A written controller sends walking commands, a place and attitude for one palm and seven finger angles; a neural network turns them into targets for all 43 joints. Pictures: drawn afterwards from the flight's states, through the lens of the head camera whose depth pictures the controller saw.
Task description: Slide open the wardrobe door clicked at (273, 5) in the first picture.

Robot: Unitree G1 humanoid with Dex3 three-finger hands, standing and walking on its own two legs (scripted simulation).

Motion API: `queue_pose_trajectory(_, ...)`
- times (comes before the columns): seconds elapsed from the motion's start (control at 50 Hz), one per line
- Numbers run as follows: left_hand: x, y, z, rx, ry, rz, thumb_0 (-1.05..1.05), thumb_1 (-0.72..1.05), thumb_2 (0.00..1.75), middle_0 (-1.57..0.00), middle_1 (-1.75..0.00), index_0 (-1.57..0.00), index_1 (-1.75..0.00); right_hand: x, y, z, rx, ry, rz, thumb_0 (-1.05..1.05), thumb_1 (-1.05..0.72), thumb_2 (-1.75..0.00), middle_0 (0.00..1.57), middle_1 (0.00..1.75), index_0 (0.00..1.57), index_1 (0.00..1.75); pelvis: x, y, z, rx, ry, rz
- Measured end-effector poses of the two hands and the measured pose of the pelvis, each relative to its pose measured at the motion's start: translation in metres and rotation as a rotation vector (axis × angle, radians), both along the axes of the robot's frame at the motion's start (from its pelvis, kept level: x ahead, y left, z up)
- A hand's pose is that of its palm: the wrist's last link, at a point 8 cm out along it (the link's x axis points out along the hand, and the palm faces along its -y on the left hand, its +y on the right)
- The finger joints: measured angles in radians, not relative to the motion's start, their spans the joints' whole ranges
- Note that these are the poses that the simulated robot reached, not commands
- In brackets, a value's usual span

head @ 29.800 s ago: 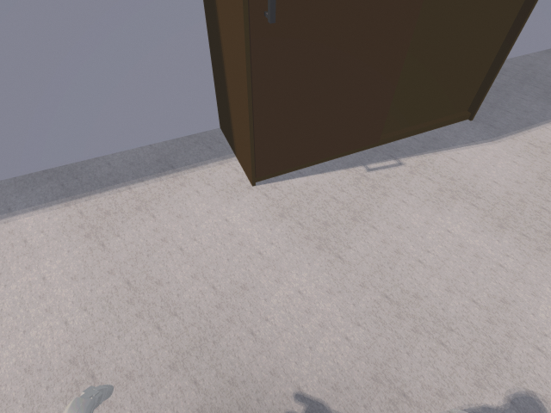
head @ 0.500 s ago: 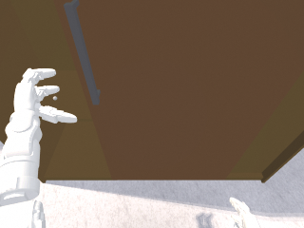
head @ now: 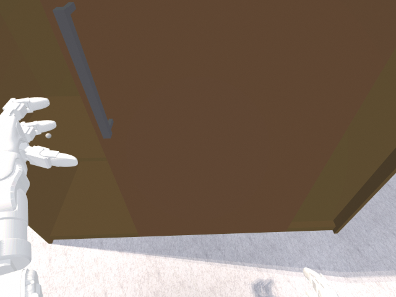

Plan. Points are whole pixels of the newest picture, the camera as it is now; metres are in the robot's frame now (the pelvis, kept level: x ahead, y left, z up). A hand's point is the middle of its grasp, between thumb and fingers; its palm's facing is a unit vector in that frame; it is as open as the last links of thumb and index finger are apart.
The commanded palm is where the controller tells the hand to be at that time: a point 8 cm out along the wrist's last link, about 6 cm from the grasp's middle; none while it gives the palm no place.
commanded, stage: slip the hand off the handle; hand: left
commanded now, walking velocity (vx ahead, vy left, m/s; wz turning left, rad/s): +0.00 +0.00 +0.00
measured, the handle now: (91, 80) +0.52 +0.28 +0.19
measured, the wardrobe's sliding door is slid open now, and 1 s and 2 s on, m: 0.46 0.46 0.46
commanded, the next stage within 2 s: draw the hand back to the body in 0.18 s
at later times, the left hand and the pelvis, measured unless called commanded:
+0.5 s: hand (48, 141) +0.34 +0.30 +0.17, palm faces +0.16 -0.99 +0.00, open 14.7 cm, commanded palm +0.28 +0.36 +0.17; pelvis +0.01 +0.01 +0.00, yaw -1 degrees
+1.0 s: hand (3, 184) +0.24 +0.33 +0.16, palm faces +0.44 -0.87 -0.20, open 13.6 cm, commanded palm +0.20 +0.36 +0.17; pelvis -0.01 +0.05 +0.01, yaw +1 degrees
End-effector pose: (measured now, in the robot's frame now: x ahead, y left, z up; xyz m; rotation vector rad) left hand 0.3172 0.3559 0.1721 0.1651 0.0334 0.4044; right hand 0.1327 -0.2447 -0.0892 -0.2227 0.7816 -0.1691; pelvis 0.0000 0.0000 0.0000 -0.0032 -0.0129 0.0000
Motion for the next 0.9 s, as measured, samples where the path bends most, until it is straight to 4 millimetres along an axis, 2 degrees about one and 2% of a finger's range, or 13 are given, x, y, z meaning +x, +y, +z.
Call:
queue_pose_trajectory(0.16, -0.008, 0.008, -0.005, 0.027, -0.017, 0.021, -0.01, -0.54, 0.2, -0.26, -1.15, -0.26, -1.15, -0.03, -0.026, -0.009, -0.033, 0.076, -0.064, 0.02, -0.9, -0.9, 0.2, 0.3, 0.2, 0.3, 0.003, -0.004, -0.003, 0.001, 0.011, -0.01)
queue_pose_trajectory(0.24, -0.011, 0.009, -0.005, 0.025, -0.034, 0.013, -0.01, -0.54, 0.2, -0.26, -1.15, -0.26, -1.15, -0.033, -0.028, -0.011, -0.04, 0.089, -0.075, 0.02, -0.9, -0.9, 0.2, 0.3, 0.2, 0.29, 0.003, -0.003, -0.005, -0.002, 0.015, -0.008)
queue_pose_trajectory(0.32, -0.01, 0.007, -0.004, 0.025, -0.034, -0.001, -0.01, -0.55, 0.2, -0.26, -1.15, -0.26, -1.15, -0.027, -0.023, -0.011, -0.032, 0.068, -0.072, 0.02, -0.9, -0.9, 0.2, 0.3, 0.2, 0.29, 0.003, -0.001, -0.005, -0.004, 0.018, -0.005)
queue_pose_trajectory(0.42, -0.006, -0.002, -0.006, -0.151, -0.075, -0.17, -0.01, -0.54, 0.2, -0.25, -1.15, -0.25, -1.15, -0.012, -0.012, -0.004, -0.015, 0.005, -0.079, 0.02, -0.9, -0.9, 0.2, 0.3, 0.2, 0.3, 0.004, 0.002, -0.004, -0.009, 0.002, -0.012)
queue_pose_trajectory(0.5, -0.011, -0.004, -0.003, -0.153, -0.074, -0.251, -0.01, -0.55, 0.2, -0.26, -1.15, -0.26, -1.15, 0.006, -0.002, 0.01, -0.004, -0.096, -0.066, 0.02, -0.9, -0.9, 0.2, 0.3, 0.2, 0.3, 0.006, 0.008, -0.003, -0.011, -0.01, -0.022)
queue_pose_trajectory(0.68, -0.055, 0.018, -0.015, -0.157, -0.07, -0.164, -0.01, -0.55, 0.2, -0.25, -1.15, -0.26, -1.15, 0.041, 0.03, 0.03, 0.006, -0.209, 0.036, 0.02, -0.9, -0.9, 0.2, 0.3, 0.2, 0.3, 0.002, 0.024, -0.003, -0.022, -0.032, -0.004)
queue_pose_trajectory(0.82, -0.08, 0.008, -0.009, -0.115, -0.115, -0.216, -0.02, -0.52, 0.22, -0.25, -1.13, -0.25, -1.13, 0.06, 0.064, 0.039, 0.004, -0.25, 0.124, 0.02, -0.9, -0.9, 0.2, 0.3, 0.2, 0.3, -0.005, 0.038, 0.0, -0.03, -0.066, 0.028)
queue_pose_trajectory(0.9, -0.093, 0.012, -0.001, 0.043, -0.144, -0.085, -0.01, -0.44, 0.26, -0.25, -1.09, -0.25, -1.08, 0.061, 0.083, 0.042, 0.025, -0.259, 0.176, 0.02, -0.9, -0.9, 0.2, 0.3, 0.2, 0.3, -0.008, 0.044, 0.003, -0.029, -0.072, 0.026)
